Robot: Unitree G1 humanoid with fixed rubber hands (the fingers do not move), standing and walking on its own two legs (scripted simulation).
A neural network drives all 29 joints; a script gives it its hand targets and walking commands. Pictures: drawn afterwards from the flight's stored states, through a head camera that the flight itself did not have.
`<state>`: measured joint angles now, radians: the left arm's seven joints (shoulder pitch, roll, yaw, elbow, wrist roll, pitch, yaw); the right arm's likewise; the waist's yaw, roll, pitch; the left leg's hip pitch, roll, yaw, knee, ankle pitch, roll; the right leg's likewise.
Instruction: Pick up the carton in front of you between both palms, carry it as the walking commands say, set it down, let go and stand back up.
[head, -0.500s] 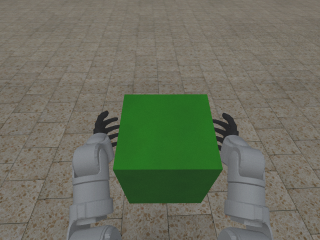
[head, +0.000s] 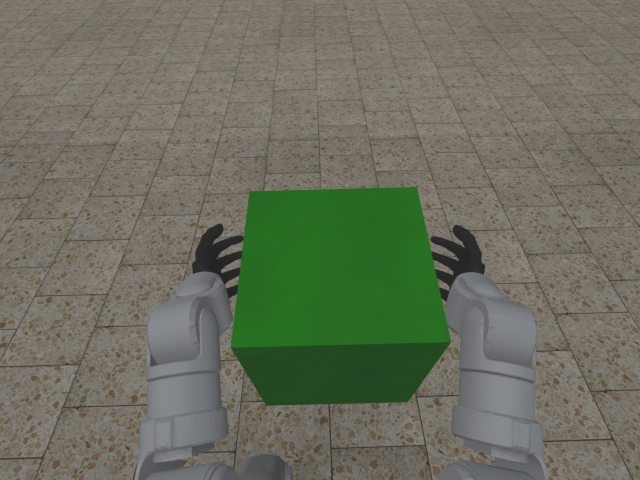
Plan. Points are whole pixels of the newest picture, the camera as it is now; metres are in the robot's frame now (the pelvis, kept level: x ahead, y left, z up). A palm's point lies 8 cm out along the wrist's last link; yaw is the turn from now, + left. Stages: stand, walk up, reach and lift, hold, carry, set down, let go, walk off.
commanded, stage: carry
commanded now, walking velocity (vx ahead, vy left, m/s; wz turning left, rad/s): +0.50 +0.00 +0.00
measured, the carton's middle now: (335, 305) +0.33 +0.01 +0.02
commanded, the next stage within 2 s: none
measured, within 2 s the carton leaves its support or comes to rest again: neither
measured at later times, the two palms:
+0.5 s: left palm (250, 200) +0.63 +0.20 -0.07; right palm (399, 211) +0.60 -0.11 -0.07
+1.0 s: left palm (264, 94) +0.90 +0.20 +0.01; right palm (391, 95) +0.93 -0.10 +0.00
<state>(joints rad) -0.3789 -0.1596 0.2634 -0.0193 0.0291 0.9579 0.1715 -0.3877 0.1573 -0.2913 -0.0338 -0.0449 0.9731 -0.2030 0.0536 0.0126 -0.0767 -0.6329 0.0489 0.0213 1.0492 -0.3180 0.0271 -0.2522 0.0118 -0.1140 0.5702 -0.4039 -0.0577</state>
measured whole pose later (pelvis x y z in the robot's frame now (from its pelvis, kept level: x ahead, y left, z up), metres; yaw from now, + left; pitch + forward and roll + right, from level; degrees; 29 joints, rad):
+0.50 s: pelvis +0.30 +0.06 -0.11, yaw +0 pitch +5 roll -1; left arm -0.33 -0.17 0.26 -0.07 0.04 0.89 0.20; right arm -0.31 0.16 -0.23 -0.07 0.00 0.88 -0.18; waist -0.07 -0.01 0.05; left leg -0.39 -0.04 0.12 0.63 -0.33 0.12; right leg -0.71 -0.05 0.00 1.29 -0.40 -0.04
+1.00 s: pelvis +0.63 +0.03 -0.08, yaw +3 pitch +5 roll +3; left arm -0.18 -0.14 0.16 -0.25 -0.01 0.94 0.16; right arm -0.20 0.14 -0.14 -0.23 -0.01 0.95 -0.20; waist 0.03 -0.02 -0.07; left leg -0.55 0.06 0.07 0.87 -0.26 -0.03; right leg -0.19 0.00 -0.12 0.27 -0.16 -0.09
